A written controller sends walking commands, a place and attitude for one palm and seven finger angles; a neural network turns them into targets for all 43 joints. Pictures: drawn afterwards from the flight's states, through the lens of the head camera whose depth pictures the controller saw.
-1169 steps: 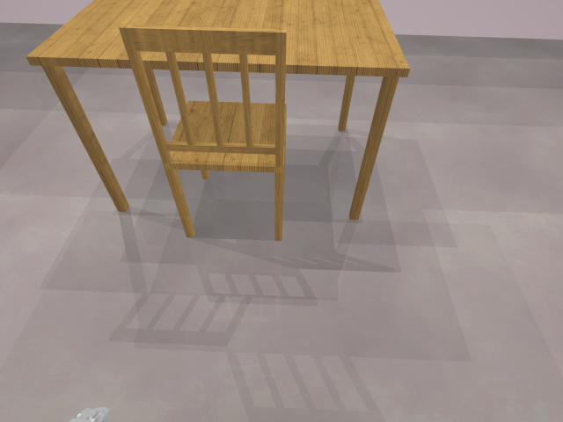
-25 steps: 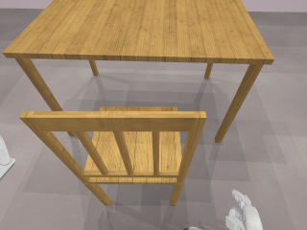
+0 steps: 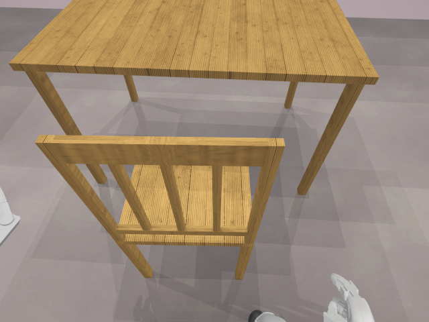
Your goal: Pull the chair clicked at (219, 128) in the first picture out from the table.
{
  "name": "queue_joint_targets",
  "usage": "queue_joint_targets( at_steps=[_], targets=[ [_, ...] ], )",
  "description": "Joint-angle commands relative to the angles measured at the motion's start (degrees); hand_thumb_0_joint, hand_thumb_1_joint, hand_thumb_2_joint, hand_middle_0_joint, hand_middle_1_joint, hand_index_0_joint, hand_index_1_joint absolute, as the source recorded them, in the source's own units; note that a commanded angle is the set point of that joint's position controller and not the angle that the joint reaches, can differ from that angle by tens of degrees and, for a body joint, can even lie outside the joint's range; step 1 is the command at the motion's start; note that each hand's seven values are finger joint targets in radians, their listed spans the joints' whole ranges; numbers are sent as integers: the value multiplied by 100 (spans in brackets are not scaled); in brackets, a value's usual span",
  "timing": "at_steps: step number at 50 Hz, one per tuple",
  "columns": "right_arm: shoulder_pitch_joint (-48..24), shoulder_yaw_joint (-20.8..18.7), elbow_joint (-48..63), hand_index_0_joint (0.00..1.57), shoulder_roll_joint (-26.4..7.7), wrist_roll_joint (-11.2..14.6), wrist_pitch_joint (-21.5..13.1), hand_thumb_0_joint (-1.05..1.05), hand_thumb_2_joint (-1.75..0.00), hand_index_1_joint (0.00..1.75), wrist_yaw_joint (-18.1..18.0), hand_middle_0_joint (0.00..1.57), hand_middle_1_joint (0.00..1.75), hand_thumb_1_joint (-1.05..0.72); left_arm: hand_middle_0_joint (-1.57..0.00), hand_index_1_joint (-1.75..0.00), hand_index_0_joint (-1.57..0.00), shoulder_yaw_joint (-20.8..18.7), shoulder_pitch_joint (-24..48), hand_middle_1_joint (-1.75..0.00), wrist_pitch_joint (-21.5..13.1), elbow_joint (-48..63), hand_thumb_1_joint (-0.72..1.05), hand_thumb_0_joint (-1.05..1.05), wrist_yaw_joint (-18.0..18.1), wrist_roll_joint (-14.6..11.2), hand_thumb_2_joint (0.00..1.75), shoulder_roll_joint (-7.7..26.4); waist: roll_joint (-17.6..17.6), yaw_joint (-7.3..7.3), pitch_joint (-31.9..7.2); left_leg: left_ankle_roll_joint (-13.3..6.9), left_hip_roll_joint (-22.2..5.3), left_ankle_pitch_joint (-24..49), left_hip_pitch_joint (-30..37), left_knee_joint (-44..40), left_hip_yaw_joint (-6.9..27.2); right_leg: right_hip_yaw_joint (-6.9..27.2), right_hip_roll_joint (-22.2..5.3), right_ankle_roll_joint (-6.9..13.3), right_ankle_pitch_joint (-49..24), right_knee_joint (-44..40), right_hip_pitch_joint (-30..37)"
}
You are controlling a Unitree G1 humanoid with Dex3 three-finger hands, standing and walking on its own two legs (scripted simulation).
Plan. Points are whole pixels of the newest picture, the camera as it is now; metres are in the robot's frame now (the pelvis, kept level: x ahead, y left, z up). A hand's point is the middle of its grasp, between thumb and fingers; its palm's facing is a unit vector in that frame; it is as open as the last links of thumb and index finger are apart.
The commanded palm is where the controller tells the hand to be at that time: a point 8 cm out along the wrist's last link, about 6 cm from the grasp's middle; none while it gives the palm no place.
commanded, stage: step back with the hand held close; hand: left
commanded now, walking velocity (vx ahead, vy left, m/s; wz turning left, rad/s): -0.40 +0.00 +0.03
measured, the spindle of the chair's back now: (175, 201) +0.38 +0.13 -0.08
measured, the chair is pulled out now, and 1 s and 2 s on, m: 0.32 0.32 0.32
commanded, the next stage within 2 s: stop stepping back and stand still in 1.52 s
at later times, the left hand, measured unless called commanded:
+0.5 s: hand (11, 216) +0.21 +0.27 +0.18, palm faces +0.48 -0.69 -0.54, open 7.4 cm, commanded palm +0.14 +0.30 +0.19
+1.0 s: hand (8, 240) +0.18 +0.26 +0.18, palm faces +0.47 -0.73 -0.49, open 7.4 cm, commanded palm +0.10 +0.30 +0.19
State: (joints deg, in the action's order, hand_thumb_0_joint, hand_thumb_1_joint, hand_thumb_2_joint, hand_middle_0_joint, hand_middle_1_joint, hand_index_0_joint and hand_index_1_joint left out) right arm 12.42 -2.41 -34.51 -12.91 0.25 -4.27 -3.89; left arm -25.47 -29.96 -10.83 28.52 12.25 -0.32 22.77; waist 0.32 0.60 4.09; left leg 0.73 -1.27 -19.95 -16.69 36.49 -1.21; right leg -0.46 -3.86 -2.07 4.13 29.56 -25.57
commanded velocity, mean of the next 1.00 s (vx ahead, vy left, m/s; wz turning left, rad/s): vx -0.40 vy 0.00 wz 0.00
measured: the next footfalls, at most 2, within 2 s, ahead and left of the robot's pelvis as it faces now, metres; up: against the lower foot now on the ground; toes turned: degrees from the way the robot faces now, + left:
right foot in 1.22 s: +0.04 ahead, -0.14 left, +0.00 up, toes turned +1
right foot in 1.68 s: -0.13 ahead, -0.15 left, +0.00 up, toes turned -2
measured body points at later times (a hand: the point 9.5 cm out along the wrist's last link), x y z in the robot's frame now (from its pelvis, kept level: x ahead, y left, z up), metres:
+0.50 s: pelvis +0.00 +0.00 -0.01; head +0.05 +0.01 +0.44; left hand +0.18 +0.30 +0.21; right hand +0.17 -0.24 -0.09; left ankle +0.00 +0.13 -0.72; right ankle +0.12 -0.15 -0.72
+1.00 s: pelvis -0.03 -0.01 -0.01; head +0.02 +0.01 +0.44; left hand +0.15 +0.29 +0.21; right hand +0.15 -0.24 -0.09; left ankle +0.00 +0.13 -0.72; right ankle +0.07 -0.15 -0.72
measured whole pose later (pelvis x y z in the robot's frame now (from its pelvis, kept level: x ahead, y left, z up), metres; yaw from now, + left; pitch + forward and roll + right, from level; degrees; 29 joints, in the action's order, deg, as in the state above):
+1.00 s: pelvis -0.03 -0.01 -0.01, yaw +2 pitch +1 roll -1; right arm 9.5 -2.7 -36.7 -10.3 -0.8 -8.0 -3.2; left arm -27.3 -29.3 -16.4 32.5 10.5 -0.4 23.8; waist -1.2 0.0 5.0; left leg 1.7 -1.7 -18.8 -22.9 40.5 2.1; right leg -0.9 -2.1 -1.4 9.5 35.3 -26.9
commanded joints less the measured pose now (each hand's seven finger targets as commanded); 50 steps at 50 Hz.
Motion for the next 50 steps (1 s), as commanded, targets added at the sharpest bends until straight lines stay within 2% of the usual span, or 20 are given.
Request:
queue_joint_targets(
  at_steps=[1,8,11,15,19,22,24,28,31,32,34,35,37,38,40,41,42,43,47,50],
  targets=[
    [-528,-230,819,20,-645,20,-307,0,-90,30,-65,20,30,-90,-20,-30,-20,-913,89,-30,-427,1226,90,0,144,21,90,1232,130,13,-736,-338,-416,-837,-1424,-1182,373,701,-370,263,1013,-409,1645],
    [-517,-269,795,20,-597,8,-434,0,-90,30,-66,20,30,-90,-20,-30,-20,-1022,46,-30,-587,1389,90,0,107,32,90,1149,482,-5,-926,-405,-688,-396,-2028,-1239,532,391,-177,204,-339,680,2207],
    [-476,-307,680,20,-553,4,-456,0,-90,30,-75,20,30,-90,-20,-30,-20,-1048,41,-30,-610,1231,90,0,98,11,90,1181,216,-48,-964,-311,-523,-257,-1753,-924,418,586,-351,308,-788,478,1992],
    [-393,-293,653,20,-562,-62,-444,0,-90,30,-31,20,30,-90,-20,-30,-20,-981,109,-30,-689,1355,90,0,67,45,90,1172,-215,-62,-1015,-227,-242,-536,-1199,-605,326,851,-584,442,-102,-281,1382],
    [-486,-270,696,20,-588,-64,-413,0,-90,30,-45,20,30,-90,-20,-30,-20,-1081,-1,-30,-748,1356,90,0,81,70,90,1184,170,-39,-1004,-350,-529,-404,-1533,-1150,527,493,-278,287,306,82,1674],
    [-540,-287,743,20,-574,-14,-463,0,-90,30,-66,20,30,-90,-20,-30,-20,-1116,-46,-30,-778,1359,90,0,59,66,90,1121,802,-38,-1032,-492,-895,-154,-2215,-1423,677,152,-23,167,-519,1038,2405],
    [-529,-303,768,20,-559,-7,-531,0,-90,30,-67,20,30,-90,-20,-30,-20,-1093,92,-30,-804,1463,90,0,24,47,90,1117,807,-41,-1012,-474,-932,44,-2396,-1258,635,130,-49,171,-984,1321,2512],
    [-365,-330,663,20,-533,-35,-555,0,-90,30,-52,20,30,-90,-20,-30,-20,-990,238,-30,-779,1387,90,0,20,8,90,1142,44,-88,-974,-229,-334,-468,-1717,-406,274,794,-562,426,-1085,374,1738],
    [-278,-336,517,20,-528,-97,-427,0,-90,30,-28,20,30,-90,-20,-30,-20,-1123,214,-30,-745,1229,90,0,79,35,90,1424,-913,-83,-1018,-109,122,-1051,-774,341,92,1445,-1152,737,727,-1233,793],
    [-297,-294,527,20,-491,-110,-377,0,-90,30,-5,20,30,-90,-20,-30,-20,-1056,69,-30,-728,1214,90,0,78,30,90,1316,-972,-73,-1177,-127,117,-929,-551,253,128,1285,-1195,757,1113,-1333,853],
    [-438,-238,577,20,-513,-107,-314,0,-90,30,-3,20,30,-90,-20,-30,-20,-1120,-79,-30,-755,1240,90,0,80,35,90,1334,-664,-49,-1129,-238,-78,-725,-519,-549,351,828,-831,531,1488,-1111,857],
    [-485,-244,619,20,-573,-108,-311,0,-90,30,-9,20,30,-90,-20,-30,-20,-1140,-170,-30,-801,1314,90,0,69,44,90,1308,-196,-45,-1050,-331,-320,-701,-792,-1080,570,604,-529,384,1564,-793,1000],
    [-593,-248,751,20,-655,-45,-397,0,-90,30,-39,20,30,-90,-20,-30,-20,-1186,-229,-30,-890,1476,90,0,41,98,90,1229,1105,-55,-991,-622,-1052,-1063,-2222,-1898,1013,76,69,140,1154,732,2134],
    [-637,-281,802,20,-651,-7,-461,0,-90,30,-64,20,30,-90,-20,-30,-20,-1212,-154,-30,-872,1466,90,0,37,104,90,1208,1332,-53,-848,-712,-1269,-919,-2837,-1920,1077,-49,245,97,504,1356,2534],
    [-560,-345,763,20,-569,40,-578,0,-90,30,-68,20,30,-90,-20,-30,-20,-1106,-164,-30,-821,1442,90,0,-9,23,90,1160,748,-12,-1024,-518,-1072,647,-2216,-1176,843,132,78,170,-571,1296,2269],
    [-613,-365,714,20,-589,40,-630,0,-90,30,-72,20,30,-90,-20,-30,-20,-1150,-83,-30,-826,1356,90,0,-18,6,90,1236,706,-21,-920,-493,-1040,424,-2243,-1181,850,279,-1,235,-272,1203,2220],
    [-487,-322,668,20,-558,15,-653,0,-90,30,-70,20,30,-90,-20,-30,-20,-1009,-93,-30,-869,1348,90,0,-30,-14,90,1100,660,-43,-724,-410,-918,778,-1982,-1036,803,318,-93,328,-656,968,1869],
    [-403,-307,587,20,-596,-67,-673,0,-90,30,-62,20,30,-90,-20,-30,-20,-976,-22,-30,-922,1475,90,0,-30,11,90,1136,764,-109,-916,-330,-823,1431,-1567,-878,704,346,-200,368,-1528,845,1798],
    [-384,-330,537,20,-533,-62,-686,0,-90,30,-33,20,30,-90,-20,-30,-20,-919,70,-30,-937,1621,90,0,-58,-49,90,1182,246,-90,-1315,-205,-476,812,-1052,-352,480,714,-496,504,-1440,413,1541],
    [-356,-341,530,20,-483,-92,-586,0,-90,30,1,20,30,-90,-20,-30,-20,-1120,-90,-30,-928,1540,90,0,-27,-40,90,1377,-595,-77,-1289,-107,-29,-584,-794,72,330,1240,-923,694,124,-820,916]
  ],
)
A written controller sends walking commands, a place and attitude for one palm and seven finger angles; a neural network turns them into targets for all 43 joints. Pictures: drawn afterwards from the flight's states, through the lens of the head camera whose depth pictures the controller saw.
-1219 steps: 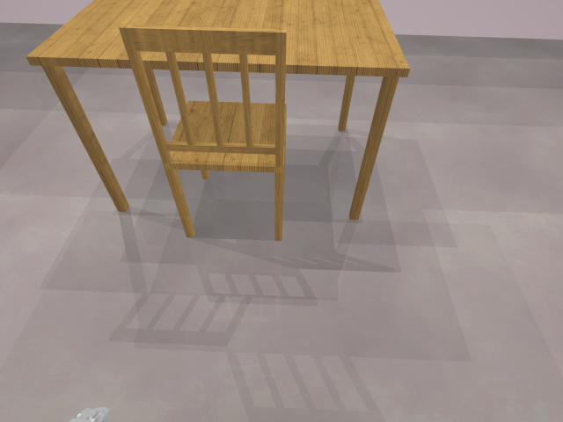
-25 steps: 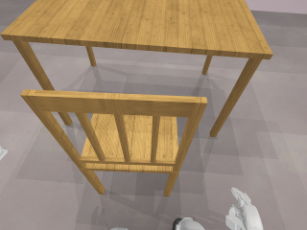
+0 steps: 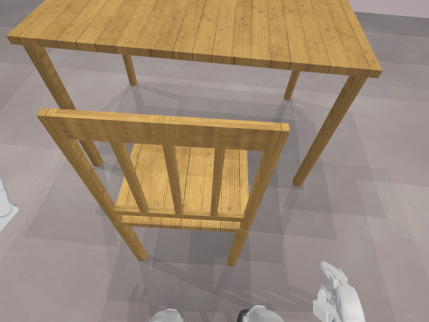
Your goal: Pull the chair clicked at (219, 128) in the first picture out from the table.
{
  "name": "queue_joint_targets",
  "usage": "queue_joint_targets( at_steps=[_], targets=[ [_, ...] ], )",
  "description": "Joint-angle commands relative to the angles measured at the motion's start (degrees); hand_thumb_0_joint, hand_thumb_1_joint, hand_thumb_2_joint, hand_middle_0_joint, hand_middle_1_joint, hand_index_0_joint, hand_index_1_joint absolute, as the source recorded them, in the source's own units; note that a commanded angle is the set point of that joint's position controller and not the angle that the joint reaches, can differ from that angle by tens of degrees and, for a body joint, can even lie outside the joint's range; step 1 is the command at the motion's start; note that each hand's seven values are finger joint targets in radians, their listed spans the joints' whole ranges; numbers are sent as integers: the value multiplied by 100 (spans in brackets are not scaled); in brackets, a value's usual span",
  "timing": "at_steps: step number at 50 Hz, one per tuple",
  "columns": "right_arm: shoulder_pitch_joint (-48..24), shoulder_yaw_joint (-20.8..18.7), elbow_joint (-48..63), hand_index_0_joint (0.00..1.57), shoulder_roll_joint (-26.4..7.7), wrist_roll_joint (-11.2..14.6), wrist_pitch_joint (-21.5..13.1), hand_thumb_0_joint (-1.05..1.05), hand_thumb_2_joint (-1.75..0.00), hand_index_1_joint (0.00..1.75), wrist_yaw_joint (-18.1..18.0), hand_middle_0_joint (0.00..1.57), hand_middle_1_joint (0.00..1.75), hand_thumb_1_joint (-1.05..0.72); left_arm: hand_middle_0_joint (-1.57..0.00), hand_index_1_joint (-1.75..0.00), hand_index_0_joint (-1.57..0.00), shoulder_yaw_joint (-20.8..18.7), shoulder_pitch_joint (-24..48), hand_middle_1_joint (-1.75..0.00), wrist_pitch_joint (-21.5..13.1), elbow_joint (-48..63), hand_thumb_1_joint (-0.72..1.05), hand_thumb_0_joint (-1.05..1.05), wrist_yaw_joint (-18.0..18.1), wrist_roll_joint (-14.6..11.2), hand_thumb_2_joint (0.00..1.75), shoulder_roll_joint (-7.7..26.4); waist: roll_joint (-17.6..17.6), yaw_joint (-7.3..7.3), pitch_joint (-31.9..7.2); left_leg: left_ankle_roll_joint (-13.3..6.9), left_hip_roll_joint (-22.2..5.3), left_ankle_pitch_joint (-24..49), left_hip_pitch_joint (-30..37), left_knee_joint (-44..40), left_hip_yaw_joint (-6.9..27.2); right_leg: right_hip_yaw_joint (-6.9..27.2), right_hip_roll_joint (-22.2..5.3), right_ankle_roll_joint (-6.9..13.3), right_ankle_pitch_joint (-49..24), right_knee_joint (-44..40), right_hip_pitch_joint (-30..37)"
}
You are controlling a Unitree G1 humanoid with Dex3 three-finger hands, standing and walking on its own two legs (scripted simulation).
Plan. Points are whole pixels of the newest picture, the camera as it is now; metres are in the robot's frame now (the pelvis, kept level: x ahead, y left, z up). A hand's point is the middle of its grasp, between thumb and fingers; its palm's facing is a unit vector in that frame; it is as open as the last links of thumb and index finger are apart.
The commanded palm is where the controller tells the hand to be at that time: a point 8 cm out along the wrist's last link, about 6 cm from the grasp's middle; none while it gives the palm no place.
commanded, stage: step back with the hand held close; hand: left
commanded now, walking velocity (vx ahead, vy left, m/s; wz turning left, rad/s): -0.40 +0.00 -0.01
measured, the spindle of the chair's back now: (174, 183) +0.41 +0.12 -0.07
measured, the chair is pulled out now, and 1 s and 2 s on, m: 0.32 0.32 0.32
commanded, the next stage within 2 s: stop stepping back and stand still in 0.52 s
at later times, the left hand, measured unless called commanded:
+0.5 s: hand out of the picture +0.14 +0.27 +0.18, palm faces +0.37 -0.78 -0.50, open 7.4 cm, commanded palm +0.07 +0.32 +0.20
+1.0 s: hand out of the picture +0.08 +0.29 +0.18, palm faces +0.37 -0.80 -0.48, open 7.4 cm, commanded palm +0.01 +0.32 +0.20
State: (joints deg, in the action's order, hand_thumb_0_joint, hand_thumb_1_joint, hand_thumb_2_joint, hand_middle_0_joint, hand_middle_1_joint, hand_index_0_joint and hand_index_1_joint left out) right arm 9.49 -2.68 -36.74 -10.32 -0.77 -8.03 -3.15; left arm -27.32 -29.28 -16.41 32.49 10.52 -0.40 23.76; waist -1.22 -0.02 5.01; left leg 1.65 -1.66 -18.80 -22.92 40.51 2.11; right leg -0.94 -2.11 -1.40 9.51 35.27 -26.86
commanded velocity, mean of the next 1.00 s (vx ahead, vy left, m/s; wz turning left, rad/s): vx -0.18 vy -0.01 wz -0.02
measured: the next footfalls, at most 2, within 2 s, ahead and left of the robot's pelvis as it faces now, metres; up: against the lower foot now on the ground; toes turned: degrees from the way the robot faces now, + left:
right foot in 0.22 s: +0.06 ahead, -0.14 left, +0.00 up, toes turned -1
right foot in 0.68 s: -0.10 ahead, -0.13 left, +0.00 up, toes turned -4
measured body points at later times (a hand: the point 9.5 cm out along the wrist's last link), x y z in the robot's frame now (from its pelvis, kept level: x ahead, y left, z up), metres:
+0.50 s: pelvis -0.07 +0.02 +0.00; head -0.03 +0.04 +0.45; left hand +0.11 +0.31 +0.21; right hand +0.09 -0.23 -0.07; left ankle +0.03 +0.14 -0.72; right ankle +0.02 -0.14 -0.71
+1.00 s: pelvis -0.14 +0.02 +0.02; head -0.13 +0.05 +0.47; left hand +0.05 +0.33 +0.21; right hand -0.01 -0.23 -0.05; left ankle -0.10 +0.12 -0.72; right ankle -0.14 -0.13 -0.71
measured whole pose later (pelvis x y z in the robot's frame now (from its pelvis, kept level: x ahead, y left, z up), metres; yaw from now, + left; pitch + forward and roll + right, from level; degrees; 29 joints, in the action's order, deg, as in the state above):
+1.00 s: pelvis -0.14 +0.02 +0.02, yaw -3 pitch -1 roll -1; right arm 15.4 -0.9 -36.7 -10.0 0.8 -11.1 -3.6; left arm -26.4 -32.7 -13.4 27.6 8.9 -2.0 26.3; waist -2.7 -1.6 1.4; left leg -1.5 0.0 -11.9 -15.5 28.3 -0.8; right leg 0.5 -2.3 -0.7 15.4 27.6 -12.3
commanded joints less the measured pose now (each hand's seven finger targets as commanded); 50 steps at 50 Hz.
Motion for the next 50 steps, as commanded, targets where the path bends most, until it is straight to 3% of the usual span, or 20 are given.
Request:
queue_joint_targets(
  at_steps=[1,3,7,12,14,17,20,22,24,25,29,33,34,36,37,39,42,44,46,50],
  targets=[
    [-63,-334,729,20,-775,12,-157,0,-90,30,-78,20,30,-90,-20,-30,-20,-1093,-197,-30,-355,1127,90,0,185,-28,90,1457,-497,-1,-1369,-190,45,-821,-59,-276,19,1399,-1203,737,138,-1647,898],
    [-140,-263,771,20,-736,-5,-83,0,-90,30,-81,20,30,-90,-20,-30,-20,-1080,-392,-30,-344,1052,90,0,204,-38,90,1347,-427,0,-1326,-267,-85,-792,90,-791,131,1076,-997,608,959,-1668,756],
    [-325,-222,956,20,-865,77,-234,0,-90,30,-168,20,30,-90,-20,-30,-20,-1049,-378,-30,-449,996,90,0,160,18,90,1112,1478,-45,-1043,-770,-1302,-1465,-1952,-2464,940,18,181,68,559,696,2274],
    [-236,-240,792,20,-799,90,-464,0,-90,30,-161,20,30,-90,-20,-30,-20,-764,-68,-30,-425,782,90,0,59,-100,90,1028,823,31,-659,-574,-1025,70,-1267,-1438,542,460,-189,258,-146,89,1499],
    [-64,-231,673,20,-837,3,-522,0,-90,30,-124,20,30,-90,-20,-30,-20,-524,201,-30,-473,982,90,0,42,-59,90,1006,439,-69,-1181,-321,-587,921,-323,-922,226,758,-454,354,-1525,-300,1281],
    [-49,-297,695,20,-751,15,-486,0,-90,30,-89,20,30,-90,-20,-30,-20,-678,22,-30,-448,1160,90,0,77,-108,90,1250,-370,-26,-1348,-168,4,-712,89,-114,-40,1545,-1169,745,-50,-1516,625],
    [-227,-222,698,20,-640,-2,-320,0,-90,30,-49,20,30,-90,-20,-30,-20,-913,-245,-30,-368,1153,90,0,160,-90,90,1387,-679,-16,-1297,-184,64,-468,482,25,14,1384,-1350,875,765,-1827,303],
    [-246,-193,734,20,-677,-13,-307,0,-90,30,-92,20,30,-90,-20,-30,-20,-1047,-447,-30,-481,1135,90,0,136,-124,90,1395,-43,-37,-1246,-336,-300,-438,391,-1157,473,821,-697,557,1004,-1227,360],
    [-349,-155,917,20,-844,25,-424,0,-90,30,-156,20,30,-90,-20,-30,-20,-1046,-515,-30,-579,1241,90,0,89,-145,90,1265,1924,-86,-1031,-802,-1512,-1657,-1120,-2779,1505,-27,317,118,1520,883,1298],
    [-307,-176,919,20,-795,34,-474,0,-90,30,-191,20,30,-90,-20,-30,-20,-1037,-317,-30,-565,1236,90,0,70,-183,90,1231,1979,-120,-957,-1009,-1835,-1756,-1736,-3057,1720,102,440,94,1656,1762,1702],
    [-33,-255,775,20,-839,85,-628,0,-90,30,-82,20,30,-90,-20,-30,-20,-828,-325,-30,-544,915,90,0,-29,-322,90,1117,1572,-13,-932,-938,-1537,185,-249,-2185,1045,137,189,152,1841,739,1077],
    [-61,-160,740,20,-882,69,-699,0,-90,30,27,20,30,-90,-20,-30,-20,-597,-264,-30,-450,857,90,0,-154,-328,90,1128,1401,49,-937,-559,-1168,-597,123,-1812,684,23,117,194,1091,-1040,1600],
    [-30,-130,770,20,-834,80,-661,0,-90,30,41,20,30,-90,-20,-30,-20,-583,-188,-30,-409,890,90,0,-162,-323,90,1174,1013,18,-845,-349,-823,-1071,156,-1459,362,127,-31,295,1140,-1531,1466],
    [113,-254,830,20,-814,159,-500,0,-90,30,7,20,30,-90,-20,-30,-20,-596,13,-30,-206,995,90,0,-126,-288,90,1428,-994,-46,-850,103,64,-1096,806,852,-454,1766,-1094,955,3249,-2350,-245],
    [91,-192,779,20,-757,139,-413,0,-90,30,2,20,30,-90,-20,-30,-20,-493,-9,-30,-36,917,90,0,-64,-303,90,1294,-1136,-111,-776,34,122,-567,917,1780,-264,2037,-1597,1234,3058,-2539,-673],
    [-117,-7,774,20,-620,129,-296,0,-90,30,-17,20,30,-90,-20,-30,-20,-553,104,-30,63,901,90,0,53,-279,90,1281,-684,-239,-817,-140,-7,-372,784,880,-82,1261,-1411,968,1854,-2113,59],
    [-247,-9,856,20,-776,138,-456,0,-90,30,-176,20,30,-90,-20,-30,-20,-676,181,-30,-107,828,90,0,51,-188,90,1323,411,-119,-245,-345,-405,-307,621,-2287,439,650,-446,391,1183,-1192,949],
    [-147,-71,910,20,-791,218,-551,0,-90,30,-149,20,30,-90,-20,-30,-20,-638,-264,-30,-156,634,90,0,-33,-210,90,1220,768,31,-676,-499,-861,296,784,-2548,896,354,-48,141,655,-815,1472],
    [-247,-6,912,20,-682,184,-609,0,-90,30,-129,20,30,-90,-20,-30,-20,-637,-216,-30,-127,763,90,0,-104,-174,90,1219,1815,-5,-575,-516,-1007,-1281,6,-3220,1123,112,-46,58,935,-391,1922],
    [-124,-34,817,20,-755,182,-696,0,-90,30,-67,20,30,-90,-20,-30,-20,-356,-260,-30,-96,755,90,0,-67,-149,90,1009,817,-32,-498,-470,-780,-610,174,-2632,692,141,-56,107,344,-1128,2051]
  ],
)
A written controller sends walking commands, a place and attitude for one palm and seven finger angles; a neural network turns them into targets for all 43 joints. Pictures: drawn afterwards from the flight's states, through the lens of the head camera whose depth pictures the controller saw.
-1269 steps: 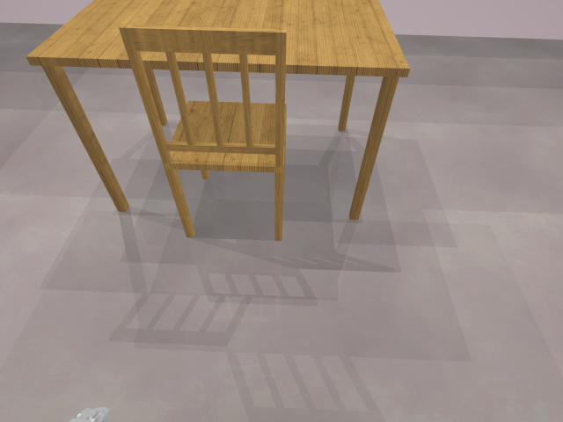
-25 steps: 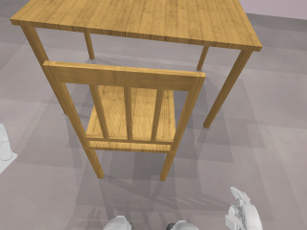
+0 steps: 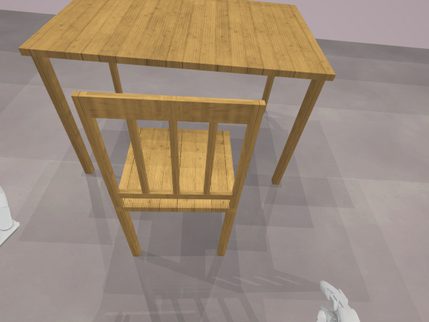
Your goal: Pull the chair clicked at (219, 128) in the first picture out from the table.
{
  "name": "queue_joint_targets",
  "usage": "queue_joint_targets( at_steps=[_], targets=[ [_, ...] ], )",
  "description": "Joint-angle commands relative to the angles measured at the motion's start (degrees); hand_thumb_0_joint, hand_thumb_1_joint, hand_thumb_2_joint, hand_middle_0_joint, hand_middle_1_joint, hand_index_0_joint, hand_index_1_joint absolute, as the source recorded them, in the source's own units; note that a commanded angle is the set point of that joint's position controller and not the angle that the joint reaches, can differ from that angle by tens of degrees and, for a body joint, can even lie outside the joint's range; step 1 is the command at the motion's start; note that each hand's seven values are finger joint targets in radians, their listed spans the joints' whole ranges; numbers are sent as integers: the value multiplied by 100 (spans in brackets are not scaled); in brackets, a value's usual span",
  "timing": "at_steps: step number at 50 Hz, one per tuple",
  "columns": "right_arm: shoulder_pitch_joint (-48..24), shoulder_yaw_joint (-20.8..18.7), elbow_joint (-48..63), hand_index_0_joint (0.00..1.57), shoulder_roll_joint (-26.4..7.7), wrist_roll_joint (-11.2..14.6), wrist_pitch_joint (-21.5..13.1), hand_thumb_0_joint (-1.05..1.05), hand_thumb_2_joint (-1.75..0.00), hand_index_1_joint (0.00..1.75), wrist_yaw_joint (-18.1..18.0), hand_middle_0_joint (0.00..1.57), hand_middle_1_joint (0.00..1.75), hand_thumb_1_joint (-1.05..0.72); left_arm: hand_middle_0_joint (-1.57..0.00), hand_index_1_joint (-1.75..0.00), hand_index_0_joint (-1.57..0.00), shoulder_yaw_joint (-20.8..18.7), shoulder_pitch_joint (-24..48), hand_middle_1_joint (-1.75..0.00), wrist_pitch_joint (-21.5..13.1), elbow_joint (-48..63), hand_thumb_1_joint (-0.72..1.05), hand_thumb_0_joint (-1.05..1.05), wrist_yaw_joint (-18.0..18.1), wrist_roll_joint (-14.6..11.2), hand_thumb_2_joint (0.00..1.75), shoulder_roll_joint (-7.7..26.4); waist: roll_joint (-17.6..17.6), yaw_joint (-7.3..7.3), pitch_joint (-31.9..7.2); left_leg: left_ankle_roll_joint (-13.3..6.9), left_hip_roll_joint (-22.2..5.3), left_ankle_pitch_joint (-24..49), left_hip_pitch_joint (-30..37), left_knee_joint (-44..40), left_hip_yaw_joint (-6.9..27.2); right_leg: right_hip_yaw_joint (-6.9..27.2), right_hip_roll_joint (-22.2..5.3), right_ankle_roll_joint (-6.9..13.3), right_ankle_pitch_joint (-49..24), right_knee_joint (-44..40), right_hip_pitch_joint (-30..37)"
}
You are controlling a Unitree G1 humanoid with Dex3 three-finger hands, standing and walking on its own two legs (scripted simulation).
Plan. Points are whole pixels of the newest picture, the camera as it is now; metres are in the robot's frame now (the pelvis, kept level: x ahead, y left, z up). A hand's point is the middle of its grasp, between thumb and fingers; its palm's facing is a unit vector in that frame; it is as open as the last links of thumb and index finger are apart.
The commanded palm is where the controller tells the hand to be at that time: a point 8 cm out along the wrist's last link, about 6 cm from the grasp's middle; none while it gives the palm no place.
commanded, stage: stop stepping back and stand still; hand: left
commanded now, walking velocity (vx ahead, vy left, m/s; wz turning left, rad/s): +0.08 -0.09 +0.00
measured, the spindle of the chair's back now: (175, 161) +0.55 +0.12 -0.09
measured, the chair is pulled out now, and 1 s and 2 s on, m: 0.32 0.32 0.32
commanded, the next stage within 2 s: let the arm hang, fingers relaxed in 0.84 s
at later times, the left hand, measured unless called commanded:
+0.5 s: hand (57, 217) +0.22 +0.23 +0.15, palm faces +0.39 -0.80 -0.46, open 7.4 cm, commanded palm +0.16 +0.27 +0.18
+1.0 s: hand (63, 225) +0.24 +0.25 +0.10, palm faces +0.28 -0.82 -0.50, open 7.4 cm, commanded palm none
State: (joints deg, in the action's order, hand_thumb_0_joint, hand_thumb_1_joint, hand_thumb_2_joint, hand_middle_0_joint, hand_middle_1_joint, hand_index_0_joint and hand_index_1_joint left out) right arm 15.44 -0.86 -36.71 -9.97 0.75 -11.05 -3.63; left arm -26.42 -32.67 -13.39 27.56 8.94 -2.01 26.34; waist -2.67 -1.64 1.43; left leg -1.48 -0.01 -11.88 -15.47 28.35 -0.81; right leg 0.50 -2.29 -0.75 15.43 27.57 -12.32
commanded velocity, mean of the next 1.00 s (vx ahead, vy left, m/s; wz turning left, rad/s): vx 0.01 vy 0.00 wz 0.00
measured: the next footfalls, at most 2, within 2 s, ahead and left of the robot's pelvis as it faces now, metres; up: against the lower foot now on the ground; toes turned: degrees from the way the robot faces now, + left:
none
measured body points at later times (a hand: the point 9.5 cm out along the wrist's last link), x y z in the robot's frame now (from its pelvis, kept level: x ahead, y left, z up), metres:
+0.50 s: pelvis +0.01 -0.03 +0.00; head +0.03 -0.02 +0.45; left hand +0.19 +0.27 +0.18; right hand +0.17 -0.28 -0.08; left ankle +0.04 +0.10 -0.74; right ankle +0.00 -0.16 -0.74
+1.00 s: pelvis +0.02 -0.01 +0.00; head +0.05 -0.02 +0.45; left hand +0.22 +0.29 +0.13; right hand +0.19 -0.25 -0.10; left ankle +0.04 +0.10 -0.74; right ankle +0.00 -0.16 -0.74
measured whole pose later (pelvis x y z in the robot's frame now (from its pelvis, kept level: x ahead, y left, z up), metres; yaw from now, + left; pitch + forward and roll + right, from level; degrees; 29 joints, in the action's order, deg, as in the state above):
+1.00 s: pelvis +0.02 -0.01 +0.00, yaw +1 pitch +1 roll -1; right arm 10.0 -1.9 -39.7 -12.5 0.4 -6.5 -0.5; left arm -16.7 -26.3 -9.7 13.8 5.2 0.1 23.2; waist 1.6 0.2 1.2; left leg -0.2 -0.7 -13.5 -16.1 28.6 0.1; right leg -0.8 -1.6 -1.8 15.1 25.6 -11.2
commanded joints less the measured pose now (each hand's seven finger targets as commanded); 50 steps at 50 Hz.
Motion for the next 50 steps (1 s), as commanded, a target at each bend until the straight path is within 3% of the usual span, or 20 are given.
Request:
queue_joint_targets(
  at_steps=[1,4,6,7,11,16,20,29,31,40,46,47,48,49,50],
  targets=[
    [-683,-229,767,20,-780,19,-409,0,-90,30,-19,20,30,-90,-20,-30,-20,-534,99,-30,-420,1278,90,0,90,13,90,878,997,128,-210,-140,-913,-1193,-502,-1407,919,-12,-79,49,-308,-522,688],
    [-681,-269,765,20,-811,33,-349,0,-90,30,-8,20,30,-90,-20,-30,-20,-486,181,-30,-389,1262,90,0,121,18,90,742,1019,110,-334,-99,-861,-1646,-403,-1414,821,5,48,86,-85,-425,670],
    [-674,-258,741,20,-777,60,-288,0,-90,30,-22,20,30,-90,-20,-30,-20,-587,119,-30,-360,1210,90,0,138,8,90,864,1118,121,-310,-115,-823,-1814,-475,-1404,750,35,28,106,-14,-516,671],
    [-723,-241,769,20,-759,39,-263,0,-90,30,-34,20,30,-90,-20,-30,-20,-571,115,-30,-345,1169,90,0,155,11,90,811,1007,116,-280,-100,-778,-1787,-452,-1322,699,132,17,120,11,-591,616],
    [-706,-257,719,20,-767,35,-177,0,-90,30,-46,20,30,-90,-20,-30,-20,-501,332,-30,-300,993,90,0,148,-2,90,805,459,85,-132,-35,-568,-1312,-150,-877,512,454,-109,183,68,-1083,182],
    [-813,-255,731,20,-780,27,-110,0,-90,30,-58,20,30,-90,-20,-30,-20,-384,466,-30,-236,928,90,0,153,-10,90,736,433,83,-193,-39,-519,-673,163,-700,409,570,-216,196,-248,-1146,117],
    [-872,-272,771,20,-793,17,-24,0,-90,30,-50,20,30,-90,-20,-30,-20,-415,331,-30,-208,962,90,0,152,-27,90,726,309,103,-395,-27,-519,134,351,-557,344,544,-267,202,-1026,-971,381],
    [-919,-306,911,20,-806,74,146,0,-90,30,-48,20,30,-90,-20,-30,-20,-546,-119,-30,-236,1159,90,0,143,-96,90,814,641,118,-622,-11,-624,1369,660,-541,325,372,-262,182,-2010,-667,713],
    [-885,-323,893,20,-795,101,175,0,-90,30,-59,20,30,-90,-20,-30,-20,-599,-180,-30,-240,1186,90,0,129,-119,90,884,559,118,-659,-14,-640,1509,697,-526,299,298,-258,161,-2151,-668,779],
    [-903,-305,934,20,-828,73,228,0,-90,30,-67,20,30,-90,-20,-30,-20,-498,-136,-30,-200,1046,90,0,132,-125,90,770,456,105,-632,-6,-616,1199,655,-596,335,330,-238,133,-1906,-727,743],
    [-913,-281,905,20,-799,75,204,0,-90,30,-89,20,30,-90,-20,-30,-20,-533,-63,-30,-208,1224,90,0,143,-128,90,876,717,132,-607,-36,-652,1149,606,-724,392,225,-212,109,-1720,-748,799],
    [-877,-390,-309,20,-1379,-19,89,0,-90,30,486,20,30,-90,-20,-30,-20,2016,377,-30,765,-3270,90,0,-677,534,90,-552,605,-113,-224,-52,-627,2251,38,190,431,-194,-366,134,-2441,311,-130],
    [-413,-335,-369,20,-903,-17,447,0,-90,30,456,20,30,-90,-20,-30,-20,1987,337,-30,1190,-3538,90,0,-791,394,90,-943,509,10,-757,-30,-622,2313,265,98,332,-25,-353,82,-1893,146,-47],
    [-413,-268,-337,20,-864,-94,575,0,-90,30,436,20,30,-90,-20,-30,-20,2120,497,-30,1273,-3749,90,0,-811,359,90,-1047,399,78,-711,-112,-771,1468,-1,-34,577,-46,-320,108,-1000,154,-142],
    [-449,-210,-283,20,-870,-153,683,0,-90,30,432,20,30,-90,-20,-30,-20,2139,705,-30,1283,-4044,90,0,-815,371,90,-983,143,139,-569,-188,-763,1124,-263,-121,762,-31,-291,112,-768,130,-96]
  ],
)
